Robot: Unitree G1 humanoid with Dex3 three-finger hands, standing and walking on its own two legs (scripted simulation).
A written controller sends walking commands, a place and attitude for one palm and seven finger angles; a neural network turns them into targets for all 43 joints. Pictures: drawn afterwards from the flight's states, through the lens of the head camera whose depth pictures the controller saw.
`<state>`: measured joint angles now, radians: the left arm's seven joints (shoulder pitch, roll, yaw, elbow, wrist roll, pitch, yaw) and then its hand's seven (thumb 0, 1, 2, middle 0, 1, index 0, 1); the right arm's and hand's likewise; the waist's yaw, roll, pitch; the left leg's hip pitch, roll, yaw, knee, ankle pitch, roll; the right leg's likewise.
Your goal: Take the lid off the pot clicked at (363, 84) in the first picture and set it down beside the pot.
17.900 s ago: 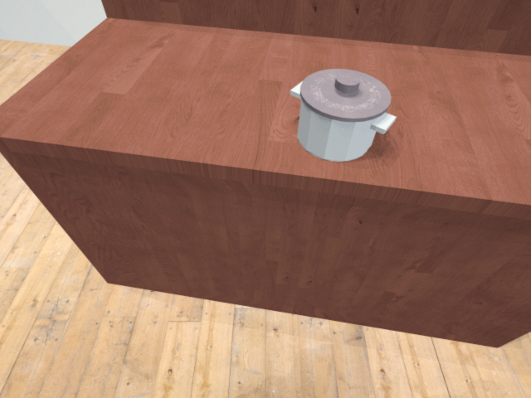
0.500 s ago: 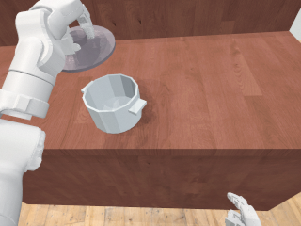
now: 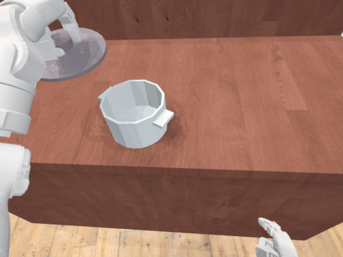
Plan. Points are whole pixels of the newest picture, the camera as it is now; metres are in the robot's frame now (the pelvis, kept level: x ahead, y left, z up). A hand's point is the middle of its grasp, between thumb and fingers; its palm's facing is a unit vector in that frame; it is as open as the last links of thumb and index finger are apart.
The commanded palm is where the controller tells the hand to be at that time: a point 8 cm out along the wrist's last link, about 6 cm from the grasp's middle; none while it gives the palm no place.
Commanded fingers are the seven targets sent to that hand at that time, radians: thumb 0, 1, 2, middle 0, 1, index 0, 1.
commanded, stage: move the lid sideways beside the pot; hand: left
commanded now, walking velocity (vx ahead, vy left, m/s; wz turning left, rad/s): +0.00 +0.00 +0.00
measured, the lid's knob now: (60, 42) +0.47 +0.24 +0.27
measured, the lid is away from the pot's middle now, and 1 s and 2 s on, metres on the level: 0.12 0.22 0.23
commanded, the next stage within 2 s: lower the lid onto the table in 1.24 s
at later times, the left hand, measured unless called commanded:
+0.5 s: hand (33, 37) +0.44 +0.27 +0.29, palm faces -0.11 -0.05 -0.99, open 7.5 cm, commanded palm +0.41 +0.28 +0.37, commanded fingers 0.00 0.42 1.30 -1.03 -0.75 -1.01 -0.72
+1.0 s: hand (6, 47) +0.43 +0.33 +0.28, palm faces -0.16 -0.05 -0.99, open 7.5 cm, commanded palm +0.42 +0.33 +0.37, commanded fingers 0.00 0.42 1.30 -1.03 -0.75 -1.01 -0.72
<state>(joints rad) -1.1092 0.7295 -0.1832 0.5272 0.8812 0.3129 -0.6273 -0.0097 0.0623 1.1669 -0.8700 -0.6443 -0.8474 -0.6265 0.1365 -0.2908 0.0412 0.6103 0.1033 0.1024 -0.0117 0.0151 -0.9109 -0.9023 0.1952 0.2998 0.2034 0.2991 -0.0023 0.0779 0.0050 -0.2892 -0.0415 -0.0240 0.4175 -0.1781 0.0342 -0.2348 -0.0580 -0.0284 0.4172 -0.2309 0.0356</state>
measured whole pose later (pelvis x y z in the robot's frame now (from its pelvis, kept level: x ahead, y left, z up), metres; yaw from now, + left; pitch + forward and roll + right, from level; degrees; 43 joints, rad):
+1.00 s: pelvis +0.00 +0.00 +0.00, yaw +0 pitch +4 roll -1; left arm -1.13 0.92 -0.06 0.74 0.94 0.15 -0.63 -0.01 0.06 1.17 -0.87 -0.64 -0.85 -0.62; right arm 0.19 -0.30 0.05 0.63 0.11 0.15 -0.05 0.01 -0.91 -0.90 0.20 0.30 0.20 0.30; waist -0.03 0.06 0.02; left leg -0.31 -0.02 -0.03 0.43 -0.19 0.03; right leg -0.23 -0.04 -0.04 0.37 -0.21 0.03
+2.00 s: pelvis +0.00 -0.01 +0.00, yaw +0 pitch +4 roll -1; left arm -1.02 0.91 -0.01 0.74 0.92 0.17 -0.61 -0.01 0.07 1.16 -0.87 -0.65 -0.84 -0.62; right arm 0.20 -0.31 0.04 0.62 0.12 0.16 -0.04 0.01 -0.91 -0.90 0.20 0.30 0.20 0.30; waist -0.04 0.07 0.02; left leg -0.32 -0.01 -0.04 0.46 -0.20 0.02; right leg -0.24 -0.03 -0.04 0.40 -0.22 0.02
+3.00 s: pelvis +0.01 +0.00 +0.00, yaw +0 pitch +5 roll -2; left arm -0.92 0.88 0.01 0.85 0.91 0.04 -0.56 -0.01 0.08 1.16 -0.86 -0.65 -0.83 -0.62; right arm 0.24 -0.31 0.02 0.64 0.11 0.14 -0.04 0.01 -0.91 -0.90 0.20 0.30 0.21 0.30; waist -0.07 0.05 0.02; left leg -0.35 -0.01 -0.03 0.49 -0.22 0.03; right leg -0.25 -0.03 -0.04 0.39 -0.22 0.03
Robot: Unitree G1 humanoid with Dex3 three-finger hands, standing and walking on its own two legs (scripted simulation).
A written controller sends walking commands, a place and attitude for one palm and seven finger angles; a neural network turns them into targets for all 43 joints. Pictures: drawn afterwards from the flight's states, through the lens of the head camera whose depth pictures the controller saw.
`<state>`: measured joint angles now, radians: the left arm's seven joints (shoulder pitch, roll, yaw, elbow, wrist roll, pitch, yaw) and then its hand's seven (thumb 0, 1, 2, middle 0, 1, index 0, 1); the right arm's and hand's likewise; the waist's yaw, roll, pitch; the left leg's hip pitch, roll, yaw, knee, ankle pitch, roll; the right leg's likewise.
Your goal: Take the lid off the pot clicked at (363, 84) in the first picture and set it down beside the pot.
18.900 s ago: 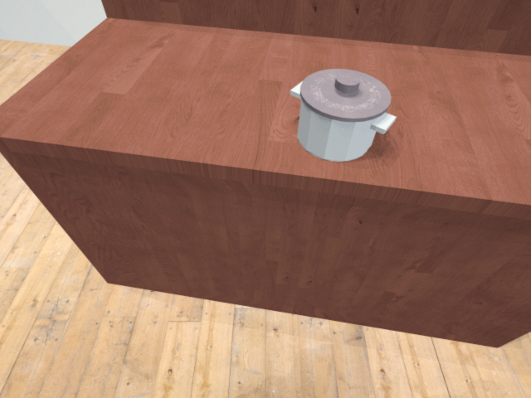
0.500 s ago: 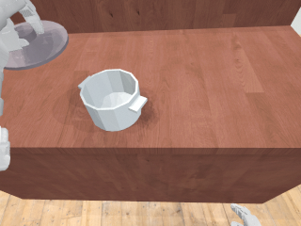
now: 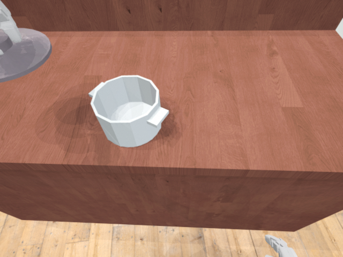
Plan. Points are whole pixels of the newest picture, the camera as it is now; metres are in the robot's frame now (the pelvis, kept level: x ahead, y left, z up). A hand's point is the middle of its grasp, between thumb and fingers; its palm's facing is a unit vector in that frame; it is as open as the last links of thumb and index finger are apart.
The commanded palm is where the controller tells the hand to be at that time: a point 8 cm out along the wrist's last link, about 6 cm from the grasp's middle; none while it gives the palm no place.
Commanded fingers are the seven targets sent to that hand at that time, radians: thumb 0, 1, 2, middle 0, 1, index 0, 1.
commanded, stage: move the lid sideways beside the pot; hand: left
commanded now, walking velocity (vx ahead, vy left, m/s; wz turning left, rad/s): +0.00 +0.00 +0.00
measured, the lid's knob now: out of the picture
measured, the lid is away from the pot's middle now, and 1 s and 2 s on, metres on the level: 0.22 0.23 0.23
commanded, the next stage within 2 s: lower the lid onto the table in 0.24 s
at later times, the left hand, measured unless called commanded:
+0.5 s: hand out of the picture +0.43 +0.34 +0.29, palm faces -0.14 -0.08 -0.99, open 7.5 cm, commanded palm +0.41 +0.34 +0.36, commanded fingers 0.00 0.42 1.30 -1.03 -0.75 -1.01 -0.72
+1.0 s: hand out of the picture +0.41 +0.34 +0.25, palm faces -0.20 -0.10 -0.97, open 7.5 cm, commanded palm +0.40 +0.34 +0.32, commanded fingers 0.00 0.42 1.30 -1.03 -0.75 -1.01 -0.72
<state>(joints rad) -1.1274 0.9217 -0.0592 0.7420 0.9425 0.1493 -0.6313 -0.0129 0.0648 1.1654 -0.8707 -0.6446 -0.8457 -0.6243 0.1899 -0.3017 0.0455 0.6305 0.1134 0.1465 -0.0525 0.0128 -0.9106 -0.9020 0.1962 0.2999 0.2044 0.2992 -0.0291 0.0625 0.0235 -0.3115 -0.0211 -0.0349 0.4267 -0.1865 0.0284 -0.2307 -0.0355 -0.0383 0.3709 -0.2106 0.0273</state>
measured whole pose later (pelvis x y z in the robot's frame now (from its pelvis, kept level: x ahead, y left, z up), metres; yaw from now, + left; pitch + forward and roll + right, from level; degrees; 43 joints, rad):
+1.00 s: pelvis +0.00 +0.00 +0.00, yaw +0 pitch +4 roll -1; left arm -1.02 0.91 -0.01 0.74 0.92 0.17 -0.61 -0.01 0.07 1.16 -0.87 -0.65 -0.84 -0.62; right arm 0.20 -0.31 0.04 0.62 0.12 0.16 -0.04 0.01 -0.91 -0.90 0.20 0.30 0.20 0.30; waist -0.04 0.07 0.02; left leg -0.32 -0.01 -0.04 0.46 -0.20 0.02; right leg -0.24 -0.03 -0.04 0.40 -0.22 0.02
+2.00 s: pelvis +0.00 +0.00 +0.00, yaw +0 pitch +5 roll -2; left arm -0.92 0.88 0.01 0.85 0.91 0.04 -0.56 -0.01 0.08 1.16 -0.86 -0.65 -0.83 -0.62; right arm 0.24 -0.31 0.02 0.64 0.11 0.14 -0.04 0.01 -0.91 -0.90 0.20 0.30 0.21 0.30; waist -0.07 0.05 0.02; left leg -0.35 -0.01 -0.03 0.49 -0.22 0.03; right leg -0.25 -0.03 -0.04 0.39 -0.22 0.03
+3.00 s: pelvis +0.00 +0.01 -0.01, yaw -1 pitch +6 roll -2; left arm -0.86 0.85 0.00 0.98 0.91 -0.07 -0.50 -0.01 0.09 1.15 -0.85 -0.64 -0.83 -0.63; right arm 0.29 -0.31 0.02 0.68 0.10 0.12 -0.06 0.01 -0.91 -0.90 0.20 0.30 0.21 0.30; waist -0.08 0.04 0.00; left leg -0.42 -0.01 -0.03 0.56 -0.25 0.04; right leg -0.31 -0.02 -0.03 0.45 -0.24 0.03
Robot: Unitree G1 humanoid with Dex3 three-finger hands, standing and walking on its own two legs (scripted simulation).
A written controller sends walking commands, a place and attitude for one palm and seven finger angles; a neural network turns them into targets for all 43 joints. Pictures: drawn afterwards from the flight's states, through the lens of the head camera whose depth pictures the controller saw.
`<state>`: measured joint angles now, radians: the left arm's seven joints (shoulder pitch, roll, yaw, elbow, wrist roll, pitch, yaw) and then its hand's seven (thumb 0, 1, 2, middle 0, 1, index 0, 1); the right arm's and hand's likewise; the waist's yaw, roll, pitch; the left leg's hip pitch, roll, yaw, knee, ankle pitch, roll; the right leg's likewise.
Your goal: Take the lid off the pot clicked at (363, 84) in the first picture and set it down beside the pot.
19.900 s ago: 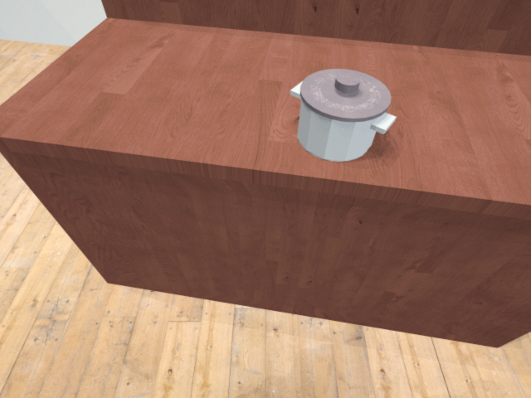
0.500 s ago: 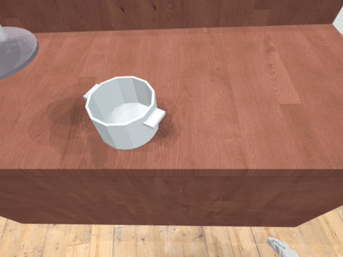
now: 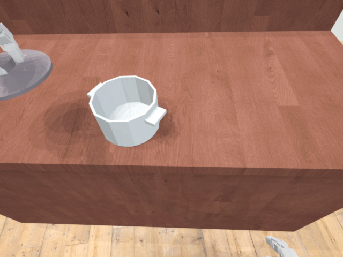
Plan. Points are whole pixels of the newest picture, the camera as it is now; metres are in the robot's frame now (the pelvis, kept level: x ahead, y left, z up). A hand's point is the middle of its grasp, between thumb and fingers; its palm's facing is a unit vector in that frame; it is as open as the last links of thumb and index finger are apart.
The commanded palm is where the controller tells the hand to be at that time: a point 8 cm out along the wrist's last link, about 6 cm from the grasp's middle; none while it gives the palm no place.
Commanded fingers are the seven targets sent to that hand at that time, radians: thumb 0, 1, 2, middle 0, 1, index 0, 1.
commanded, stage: lower the lid onto the table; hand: left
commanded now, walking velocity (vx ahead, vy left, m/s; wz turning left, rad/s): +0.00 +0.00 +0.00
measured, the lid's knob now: (1, 63) +0.44 +0.35 +0.23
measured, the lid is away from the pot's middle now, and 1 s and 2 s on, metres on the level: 0.23 0.23 0.22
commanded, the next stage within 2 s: none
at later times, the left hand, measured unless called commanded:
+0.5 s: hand (3, 78) +0.42 +0.34 +0.21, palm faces -0.27 -0.11 -0.96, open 7.5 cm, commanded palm +0.42 +0.35 +0.29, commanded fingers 0.00 0.42 1.30 -1.03 -0.75 -1.01 -0.72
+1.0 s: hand (17, 88) +0.43 +0.35 +0.18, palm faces -0.34 -0.14 -0.93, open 7.5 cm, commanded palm +0.43 +0.35 +0.26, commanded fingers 0.00 0.42 1.30 -1.03 -0.75 -1.01 -0.72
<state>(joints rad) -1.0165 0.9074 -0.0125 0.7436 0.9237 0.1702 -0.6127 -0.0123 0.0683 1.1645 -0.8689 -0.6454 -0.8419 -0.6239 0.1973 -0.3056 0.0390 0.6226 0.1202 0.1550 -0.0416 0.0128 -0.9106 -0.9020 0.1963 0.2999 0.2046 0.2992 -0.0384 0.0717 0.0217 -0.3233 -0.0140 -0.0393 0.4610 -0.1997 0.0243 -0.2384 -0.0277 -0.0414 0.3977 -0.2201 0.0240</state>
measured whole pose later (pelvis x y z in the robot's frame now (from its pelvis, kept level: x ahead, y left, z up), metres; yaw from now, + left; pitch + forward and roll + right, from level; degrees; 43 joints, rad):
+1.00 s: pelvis +0.01 +0.01 +0.00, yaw +0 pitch +5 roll -2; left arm -0.92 0.88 0.01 0.85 0.91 0.04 -0.56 -0.01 0.08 1.16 -0.86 -0.65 -0.83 -0.62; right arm 0.24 -0.31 0.02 0.64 0.11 0.14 -0.04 0.01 -0.91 -0.90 0.20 0.30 0.21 0.30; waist -0.07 0.05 0.02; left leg -0.35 -0.01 -0.03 0.49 -0.22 0.03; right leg -0.25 -0.03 -0.04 0.39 -0.22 0.03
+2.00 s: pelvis +0.00 +0.01 -0.01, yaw -1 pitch +6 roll -2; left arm -0.86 0.85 0.00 0.98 0.91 -0.07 -0.50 -0.01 0.09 1.15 -0.85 -0.64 -0.83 -0.63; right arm 0.29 -0.31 0.02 0.68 0.10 0.12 -0.06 0.01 -0.91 -0.90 0.20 0.30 0.21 0.30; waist -0.08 0.04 0.00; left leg -0.42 -0.01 -0.03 0.56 -0.25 0.04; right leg -0.31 -0.02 -0.03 0.45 -0.24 0.03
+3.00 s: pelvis -0.01 +0.02 -0.03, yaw -3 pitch +11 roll -3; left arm -0.87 0.90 0.04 1.02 0.94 -0.19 -0.42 -0.03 0.09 1.05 -0.83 -0.75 -0.79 -0.71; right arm 0.32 -0.29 0.02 0.67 0.11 0.21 -0.07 0.01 -0.91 -0.90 0.20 0.30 0.21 0.30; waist -0.09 0.03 -0.06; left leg -0.62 0.01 -0.02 0.74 -0.31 0.05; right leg -0.52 -0.01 -0.01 0.62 -0.30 0.03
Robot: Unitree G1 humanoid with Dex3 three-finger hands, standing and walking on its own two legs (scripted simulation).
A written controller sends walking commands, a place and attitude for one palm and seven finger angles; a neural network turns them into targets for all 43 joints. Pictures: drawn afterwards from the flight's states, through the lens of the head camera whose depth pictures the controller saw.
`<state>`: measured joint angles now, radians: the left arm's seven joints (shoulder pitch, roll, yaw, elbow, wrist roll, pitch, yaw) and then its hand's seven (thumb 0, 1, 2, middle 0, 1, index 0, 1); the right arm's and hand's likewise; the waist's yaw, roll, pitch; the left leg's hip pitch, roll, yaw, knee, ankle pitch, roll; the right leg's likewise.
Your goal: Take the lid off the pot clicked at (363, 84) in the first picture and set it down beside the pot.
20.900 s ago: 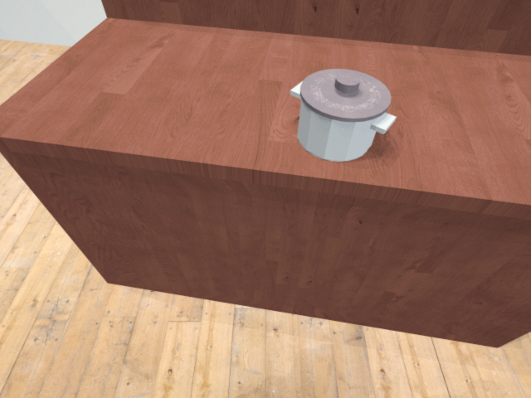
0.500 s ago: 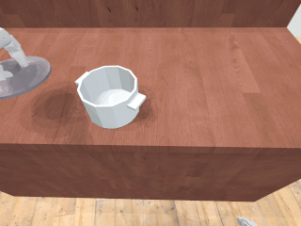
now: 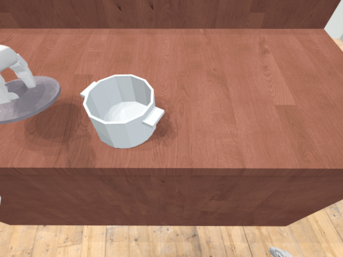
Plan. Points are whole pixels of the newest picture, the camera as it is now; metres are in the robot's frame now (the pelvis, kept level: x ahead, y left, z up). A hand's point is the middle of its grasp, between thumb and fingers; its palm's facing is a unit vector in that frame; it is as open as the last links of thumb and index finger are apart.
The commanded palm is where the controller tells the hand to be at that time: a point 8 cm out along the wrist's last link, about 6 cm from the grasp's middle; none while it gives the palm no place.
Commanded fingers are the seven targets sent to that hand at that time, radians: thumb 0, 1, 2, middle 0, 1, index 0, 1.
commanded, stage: lower the lid onto the table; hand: left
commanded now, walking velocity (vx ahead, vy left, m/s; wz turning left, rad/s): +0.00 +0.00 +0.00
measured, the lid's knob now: (14, 88) +0.45 +0.35 +0.15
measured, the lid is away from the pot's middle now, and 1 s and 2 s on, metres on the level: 0.23 0.22 0.24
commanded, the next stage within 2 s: open the fingers wide in 1.64 s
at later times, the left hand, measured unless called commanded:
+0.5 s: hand (11, 105) +0.40 +0.34 +0.15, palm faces -0.40 -0.15 -0.90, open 7.5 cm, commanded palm +0.42 +0.34 +0.22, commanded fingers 0.00 0.42 1.30 -1.03 -0.75 -1.01 -0.72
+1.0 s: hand (20, 113) +0.41 +0.34 +0.11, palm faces -0.45 -0.16 -0.88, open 7.5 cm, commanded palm +0.43 +0.35 +0.19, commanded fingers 0.00 0.42 1.30 -1.03 -0.75 -1.01 -0.72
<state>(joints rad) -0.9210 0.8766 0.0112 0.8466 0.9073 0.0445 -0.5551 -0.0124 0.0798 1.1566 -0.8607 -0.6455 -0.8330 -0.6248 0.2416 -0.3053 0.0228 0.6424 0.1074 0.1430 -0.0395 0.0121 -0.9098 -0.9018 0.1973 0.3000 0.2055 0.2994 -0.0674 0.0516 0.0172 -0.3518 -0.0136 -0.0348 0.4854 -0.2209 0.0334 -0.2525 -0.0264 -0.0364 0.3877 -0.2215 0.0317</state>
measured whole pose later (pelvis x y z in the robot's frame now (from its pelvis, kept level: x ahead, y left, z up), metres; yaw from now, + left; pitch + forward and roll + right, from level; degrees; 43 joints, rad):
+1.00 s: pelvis +0.00 +0.00 -0.01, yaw -1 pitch +6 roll -2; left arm -0.86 0.85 0.00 0.98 0.91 -0.07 -0.50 -0.01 0.09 1.15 -0.85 -0.64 -0.83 -0.63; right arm 0.29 -0.31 0.02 0.68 0.10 0.12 -0.06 0.01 -0.91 -0.90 0.20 0.30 0.21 0.30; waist -0.08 0.04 0.00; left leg -0.42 -0.01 -0.03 0.56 -0.25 0.04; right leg -0.31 -0.02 -0.03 0.45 -0.24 0.03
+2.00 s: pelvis -0.02 +0.02 -0.02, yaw -2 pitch +11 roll -3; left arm -0.87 0.90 0.04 1.02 0.94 -0.19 -0.42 -0.03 0.09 1.05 -0.83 -0.75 -0.79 -0.71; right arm 0.32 -0.29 0.02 0.67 0.11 0.21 -0.07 0.01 -0.91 -0.90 0.20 0.30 0.21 0.30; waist -0.09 0.03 -0.06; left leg -0.62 0.01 -0.02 0.74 -0.31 0.05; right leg -0.52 -0.01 -0.01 0.62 -0.30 0.03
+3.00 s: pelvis +0.00 +0.02 -0.02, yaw -2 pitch +12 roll -3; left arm -0.82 0.88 0.06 0.96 0.94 -0.18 -0.41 0.00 -0.05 0.74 -0.41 -0.80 -0.40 -0.78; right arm 0.28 -0.28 0.01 0.64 0.10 0.23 -0.05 0.01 -0.91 -0.90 0.20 0.30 0.21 0.30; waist -0.09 0.03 -0.06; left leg -0.60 0.00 -0.01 0.72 -0.32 0.06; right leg -0.49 -0.01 -0.01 0.59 -0.30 0.04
